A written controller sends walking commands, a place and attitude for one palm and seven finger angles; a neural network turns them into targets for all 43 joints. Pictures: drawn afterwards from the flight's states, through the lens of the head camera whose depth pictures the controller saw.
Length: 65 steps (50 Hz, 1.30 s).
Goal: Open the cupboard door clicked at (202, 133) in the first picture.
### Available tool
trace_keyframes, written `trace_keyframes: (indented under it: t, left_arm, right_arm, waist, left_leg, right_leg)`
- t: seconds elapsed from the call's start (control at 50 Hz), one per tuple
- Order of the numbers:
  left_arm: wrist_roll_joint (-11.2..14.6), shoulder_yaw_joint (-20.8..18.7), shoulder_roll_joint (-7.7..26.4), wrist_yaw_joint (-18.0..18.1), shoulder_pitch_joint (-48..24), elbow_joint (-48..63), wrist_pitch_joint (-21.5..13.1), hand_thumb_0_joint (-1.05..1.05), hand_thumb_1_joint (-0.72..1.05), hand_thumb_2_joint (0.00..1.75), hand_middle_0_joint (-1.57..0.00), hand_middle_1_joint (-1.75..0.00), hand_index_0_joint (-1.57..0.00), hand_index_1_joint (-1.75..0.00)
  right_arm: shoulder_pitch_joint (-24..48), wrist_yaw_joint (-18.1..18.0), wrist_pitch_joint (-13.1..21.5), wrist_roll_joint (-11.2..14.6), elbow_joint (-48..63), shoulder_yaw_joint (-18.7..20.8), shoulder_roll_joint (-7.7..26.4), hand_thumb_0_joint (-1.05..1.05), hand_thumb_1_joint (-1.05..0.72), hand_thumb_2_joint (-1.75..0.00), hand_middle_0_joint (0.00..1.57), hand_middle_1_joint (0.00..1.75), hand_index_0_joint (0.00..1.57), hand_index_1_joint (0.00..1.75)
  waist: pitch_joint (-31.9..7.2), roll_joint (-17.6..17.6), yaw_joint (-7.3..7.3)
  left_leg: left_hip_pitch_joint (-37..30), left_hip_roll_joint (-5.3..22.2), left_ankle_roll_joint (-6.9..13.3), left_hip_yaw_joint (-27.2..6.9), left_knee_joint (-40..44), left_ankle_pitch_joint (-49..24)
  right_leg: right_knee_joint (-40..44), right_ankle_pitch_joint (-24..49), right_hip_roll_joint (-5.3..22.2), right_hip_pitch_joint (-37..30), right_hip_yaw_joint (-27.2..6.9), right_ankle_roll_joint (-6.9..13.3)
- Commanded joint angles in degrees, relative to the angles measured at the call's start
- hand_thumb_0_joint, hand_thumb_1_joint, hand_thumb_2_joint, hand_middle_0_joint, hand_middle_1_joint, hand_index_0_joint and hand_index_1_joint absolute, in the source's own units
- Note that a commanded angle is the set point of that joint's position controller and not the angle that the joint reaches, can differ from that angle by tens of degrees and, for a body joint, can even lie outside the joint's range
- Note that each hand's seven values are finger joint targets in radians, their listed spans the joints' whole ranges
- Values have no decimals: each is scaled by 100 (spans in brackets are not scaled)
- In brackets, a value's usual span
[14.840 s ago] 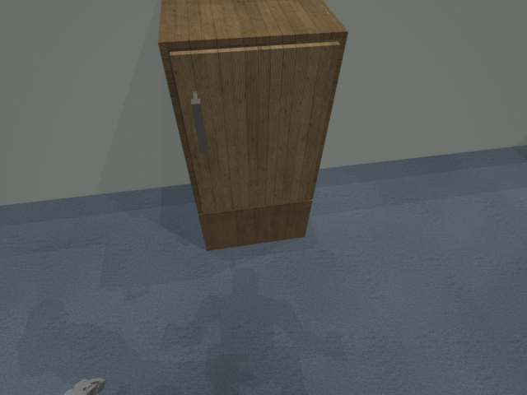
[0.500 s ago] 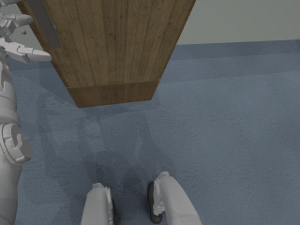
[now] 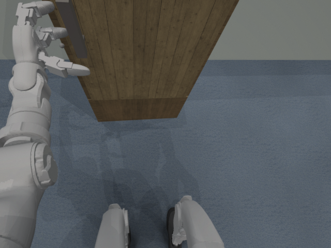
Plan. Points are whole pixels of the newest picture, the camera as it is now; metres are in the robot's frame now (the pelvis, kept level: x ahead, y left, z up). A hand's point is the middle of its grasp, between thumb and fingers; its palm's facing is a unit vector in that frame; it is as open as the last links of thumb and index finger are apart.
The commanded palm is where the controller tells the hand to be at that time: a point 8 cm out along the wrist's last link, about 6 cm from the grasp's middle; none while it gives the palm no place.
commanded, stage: slide the fingers in behind the handle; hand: left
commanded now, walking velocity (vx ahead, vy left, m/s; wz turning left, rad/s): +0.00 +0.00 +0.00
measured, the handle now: (74, 23) +0.61 +0.17 +0.06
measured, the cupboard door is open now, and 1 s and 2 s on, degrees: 0 0 0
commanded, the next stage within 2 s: move the hooked fingers beside the handle in 0.58 s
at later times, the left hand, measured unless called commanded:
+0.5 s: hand (64, 46) +0.55 +0.19 +0.05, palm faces +0.11 -0.99 -0.01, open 15.2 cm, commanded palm +0.54 +0.16 +0.05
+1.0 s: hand (60, 44) +0.55 +0.20 +0.05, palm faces +0.09 -1.00 -0.02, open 14.8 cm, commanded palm +0.54 +0.18 +0.05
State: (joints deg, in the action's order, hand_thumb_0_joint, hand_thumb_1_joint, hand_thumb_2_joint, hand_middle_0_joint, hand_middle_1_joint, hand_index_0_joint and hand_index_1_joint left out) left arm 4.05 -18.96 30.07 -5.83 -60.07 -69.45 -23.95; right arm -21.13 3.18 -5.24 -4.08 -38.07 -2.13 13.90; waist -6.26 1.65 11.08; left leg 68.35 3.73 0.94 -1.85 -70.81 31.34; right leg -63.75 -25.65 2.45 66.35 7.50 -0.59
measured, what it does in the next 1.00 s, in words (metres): stands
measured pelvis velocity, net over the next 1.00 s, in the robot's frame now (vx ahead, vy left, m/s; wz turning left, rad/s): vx -0.01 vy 0.00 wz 0.01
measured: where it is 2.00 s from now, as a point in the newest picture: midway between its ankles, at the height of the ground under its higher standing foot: (149, 245)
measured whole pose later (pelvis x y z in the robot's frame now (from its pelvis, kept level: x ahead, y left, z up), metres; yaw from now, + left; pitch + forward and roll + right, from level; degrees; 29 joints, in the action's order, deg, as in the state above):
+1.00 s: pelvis -0.01 +0.00 -0.01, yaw +0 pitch +29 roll -6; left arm 3.2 -16.6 32.2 -5.4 -65.1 -72.2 -23.1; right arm -21.6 3.4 -4.2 -4.6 -38.8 -2.6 14.0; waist -6.1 1.5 12.2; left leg 72.0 3.0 1.3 -2.7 -73.2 30.9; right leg -65.6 -25.2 2.9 69.3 7.9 -0.8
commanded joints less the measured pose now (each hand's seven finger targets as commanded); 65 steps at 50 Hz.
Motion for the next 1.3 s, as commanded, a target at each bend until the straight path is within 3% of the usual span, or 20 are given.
trace_keyframes:
  t: [0.0, 0.1, 0.2, 0.32, 0.38, 0.42, 0.5, 0.54, 0.56, 0.58, 0.64, 0.68, 0.74, 0.84, 0.9, 0.92, 0.96, 1.16, 1.2, 1.28]
  left_arm:
    - [-310, 749, -90, -355, -3346, 1417, -562, 0, -50, 30, -30, -120, -30, -120]
    - [-319, 858, -224, -331, -3421, 1369, -579, 0, -50, 30, -30, -120, -30, -120]
    - [-304, 1020, -457, -312, -3429, 1514, -609, 0, -50, 30, -30, -120, -30, -120]
    - [-367, 962, -358, -207, -3520, 1104, -527, 0, -50, 30, -30, -120, -30, -120]
    - [-399, 896, -204, -223, -3636, 1160, -565, 0, -50, 30, -30, -120, -30, -120]
    - [-389, 1005, -367, -241, -3637, 1227, -565, 0, -50, 30, -30, -120, -30, -120]
    - [-387, 1092, -498, -243, -3776, 1024, -492, 0, -50, 30, -30, -120, -30, -120]
    - [-380, 999, -348, -230, -3927, 1047, -474, 0, -50, 30, -30, -120, -30, -120]
    - [-407, 915, -186, -242, -3944, 1196, -501, 0, -50, 30, -30, -120, -30, -120]
    - [-414, 982, -274, -258, -3865, 1190, -493, 0, -50, 30, -30, -120, -30, -120]
    - [-381, 1152, -569, -261, -3877, 1095, -436, 0, -50, 30, -30, -120, -30, -120]
    - [-399, 1116, -484, -224, -3970, 976, -371, 0, -50, 30, -30, -120, -30, -120]
    - [-457, 890, -80, -209, -4016, 952, -347, 0, -50, 30, -30, -120, -30, -120]
    - [-405, 943, -206, -292, -3920, 1051, -316, 0, -50, 30, -30, -120, -30, -120]
    - [-356, 699, 138, -364, -3677, 1156, -330, 0, -50, 30, -30, -120, -30, -120]
    - [-332, 813, -29, -394, -3648, 1119, -312, 0, -50, 30, -30, -120, -30, -120]
    - [-306, 717, 93, -410, -3629, 1000, -295, 0, -50, 30, -30, -120, -30, -120]
    - [-314, 347, 603, -480, -3538, 1002, -321, 0, -50, 30, -30, -120, -30, -120]
    - [-314, 218, 730, -546, -3248, 1041, -324, 0, -50, 30, -30, -120, -30, -120]
    - [-224, 251, 622, -643, -3027, 1157, -320, 0, -50, 30, -30, -120, -30, -120]
  right_arm:
    - [-1337, -87, 27, -35, 20, 426, 1146, 0, -90, -90, 20, 30, 20, 30]
    - [-1335, -75, 22, -46, -20, 444, 1148, 0, -90, -90, 20, 30, 20, 30]
    - [-1317, -56, 23, -54, -35, 472, 1121, 0, -90, -90, 20, 30, 20, 30]
    - [-1297, -72, 35, -48, -61, 423, 1138, 0, -90, -90, 20, 30, 20, 30]
    - [-1319, -89, 59, -64, -61, 424, 1173, 0, -90, -90, 20, 30, 20, 30]
    - [-1316, -77, 75, -68, -38, 429, 1149, 0, -90, -90, 20, 30, 20, 30]
    - [-1328, -77, 81, -76, -84, 428, 1175, 0, -90, -90, 20, 30, 20, 30]
    - [-1379, -93, 103, -88, -98, 420, 1203, 0, -90, -90, 20, 30, 20, 30]
    - [-1392, -92, 109, -98, -86, 423, 1215, 0, -90, -90, 20, 30, 20, 30]
    - [-1385, -76, 110, -93, -57, 426, 1202, 0, -90, -90, 20, 30, 20, 30]
    - [-1395, -70, 116, -98, -92, 436, 1188, 0, -90, -90, 20, 30, 20, 30]
    - [-1381, -71, 109, -94, -125, 422, 1219, 0, -90, -90, 20, 30, 20, 30]
    - [-1421, -86, 132, -95, -101, 395, 1245, 0, -90, -90, 20, 30, 20, 30]
    - [-1434, -72, 142, -95, -56, 396, 1226, 0, -90, -90, 20, 30, 20, 30]
    - [-1415, -70, 121, -69, -11, 378, 1238, 0, -90, -90, 20, 30, 20, 30]
    - [-1381, -66, 117, -50, -1, 370, 1216, 0, -90, -90, 20, 30, 20, 30]
    - [-1391, -86, 122, -36, -12, 353, 1237, 0, -90, -90, 20, 30, 20, 30]
    - [-1414, -141, 111, -14, 48, 321, 1261, 0, -90, -90, 20, 30, 20, 30]
    - [-1415, -132, 91, -9, 96, 325, 1250, 0, -90, -90, 20, 30, 20, 30]
    - [-1389, -128, 38, 26, 124, 340, 1229, 0, -90, -90, 20, 30, 20, 30]
  waist:
    - [-3186, 1486, 741]
    - [-3215, 1437, 773]
    - [-3344, 1637, 733]
    - [-2923, 1354, 840]
    - [-3078, 1487, 816]
    - [-3150, 1616, 801]
    - [-2941, 1505, 931]
    - [-2975, 1502, 963]
    - [-3238, 1682, 860]
    - [-3340, 1748, 836]
    - [-3099, 1697, 946]
    - [-2935, 1548, 984]
    - [-3056, 1634, 921]
    - [-3156, 1719, 902]
    - [-3352, 1790, 725]
    - [-3238, 1670, 781]
    - [-3001, 1591, 802]
    - [-3048, 1481, 751]
    - [-3307, 1560, 602]
    - [-3259, 1567, 557]
  left_leg:
    - [-3433, -133, -77, -522, 716, -2898]
    - [-3419, -152, -69, -520, 686, -2897]
    - [-3676, -140, -112, -562, 692, -3141]
    - [-3168, -191, -44, -507, 725, -2496]
    - [-3289, -178, -65, -567, 736, -2520]
    - [-3370, -189, -81, -555, 727, -2576]
    - [-3293, -164, -81, -641, 707, -2384]
    - [-3232, -173, -55, -639, 711, -2316]
    - [-3374, -175, -87, -643, 691, -2469]
    - [-3481, -174, -119, -683, 699, -2566]
    - [-3521, -133, -123, -734, 708, -2557]
    - [-3320, -143, -107, -741, 718, -2248]
    - [-3184, -179, -83, -698, 725, -2107]
    - [-3390, -154, -111, -738, 698, -2408]
    - [-3418, -162, -125, -679, 706, -2577]
    - [-3331, -167, -106, -643, 715, -2433]
    - [-3220, -151, -95, -654, 742, -2321]
    - [-3047, -141, -52, -596, 704, -2430]
    - [-3156, -140, -74, -577, 683, -2720]
    - [-3307, -119, -96, -565, 694, -2946]
  right_leg:
    - [531, 1402, -469, -378, -230, 226]
    - [526, 1437, -470, -396, -232, 234]
    - [501, 1476, -470, -317, -202, 253]
    - [543, 1254, -465, -318, -221, 238]
    - [487, 1205, -450, -234, -211, 255]
    - [480, 1224, -444, -211, -205, 256]
    - [450, 1107, -442, 59, -172, 245]
    - [434, 1091, -438, 27, -181, 246]
    - [398, 1140, -430, -17, -191, 257]
    - [380, 1148, -434, 6, -171, 267]
    - [392, 1113, -436, 210, -142, 258]
    - [403, 1015, -437, 238, -139, 249]
    - [365, 960, -431, 119, -152, 269]
    - [357, 1061, -439, 180, -137, 270]
    - [381, 1148, -457, -75, -157, 287]
    - [421, 1109, -466, -71, -157, 267]
    - [429, 1053, -466, 1, -147, 262]
    - [410, 1135, -465, -185, -191, 240]
    - [384, 1261, -479, -349, -193, 256]
    - [434, 1341, -497, -355, -188, 239]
